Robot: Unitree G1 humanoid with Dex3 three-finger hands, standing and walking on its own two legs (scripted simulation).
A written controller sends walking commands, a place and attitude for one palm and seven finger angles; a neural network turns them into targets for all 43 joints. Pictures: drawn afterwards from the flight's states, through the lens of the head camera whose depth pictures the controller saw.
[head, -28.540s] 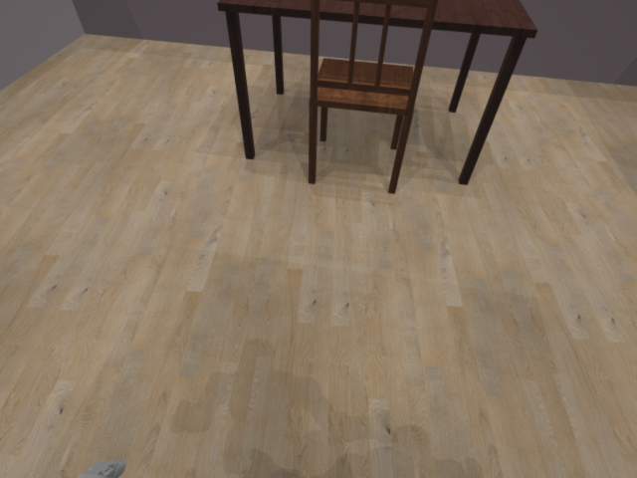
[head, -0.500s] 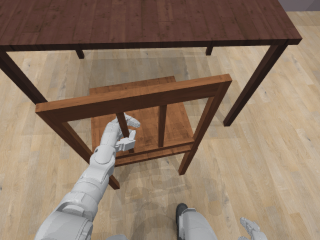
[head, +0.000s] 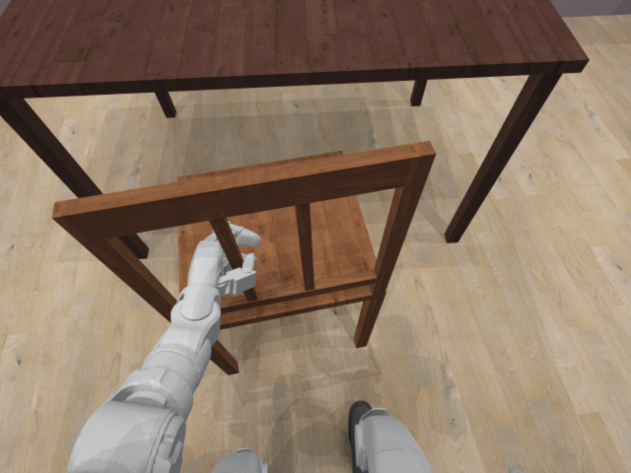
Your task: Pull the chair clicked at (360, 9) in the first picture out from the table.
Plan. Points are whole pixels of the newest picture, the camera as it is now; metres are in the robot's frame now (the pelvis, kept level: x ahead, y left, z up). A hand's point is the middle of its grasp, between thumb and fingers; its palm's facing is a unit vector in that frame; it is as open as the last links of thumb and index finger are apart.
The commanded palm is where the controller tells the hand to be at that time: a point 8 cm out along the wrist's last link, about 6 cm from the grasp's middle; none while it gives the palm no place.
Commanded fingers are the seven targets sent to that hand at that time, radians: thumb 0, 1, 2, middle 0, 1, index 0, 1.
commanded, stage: step backward, pulling the chair out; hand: left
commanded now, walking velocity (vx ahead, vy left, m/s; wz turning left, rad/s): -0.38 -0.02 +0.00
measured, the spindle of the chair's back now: (237, 263) +0.41 +0.11 -0.07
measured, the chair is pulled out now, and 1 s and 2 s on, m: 0.25 0.29 0.36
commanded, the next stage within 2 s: none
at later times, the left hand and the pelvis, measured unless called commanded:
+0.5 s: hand (247, 281) +0.37 +0.09 -0.05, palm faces -0.10 -0.98 -0.18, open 5.0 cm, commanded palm +0.36 +0.14 -0.05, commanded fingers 0.00 0.90 0.90 -0.50 -1.45 -0.50 -1.45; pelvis +0.00 +0.00 +0.01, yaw +0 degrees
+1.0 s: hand (246, 297) +0.34 +0.09 -0.05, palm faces -0.04 -0.98 -0.18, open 5.1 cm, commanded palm +0.33 +0.14 -0.05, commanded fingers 0.00 0.90 0.90 -0.50 -1.45 -0.50 -1.45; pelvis -0.03 -0.01 +0.00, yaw +1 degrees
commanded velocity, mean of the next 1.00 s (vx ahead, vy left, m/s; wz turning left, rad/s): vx -0.38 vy -0.08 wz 0.01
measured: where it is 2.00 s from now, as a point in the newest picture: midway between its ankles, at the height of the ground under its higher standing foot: outside the picture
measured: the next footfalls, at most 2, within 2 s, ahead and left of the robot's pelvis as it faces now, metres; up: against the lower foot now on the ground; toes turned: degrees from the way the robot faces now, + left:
right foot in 1.50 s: +0.04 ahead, -0.13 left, +0.00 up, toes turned -2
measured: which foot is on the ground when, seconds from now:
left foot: down 0.00-1.00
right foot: down 0.00-1.00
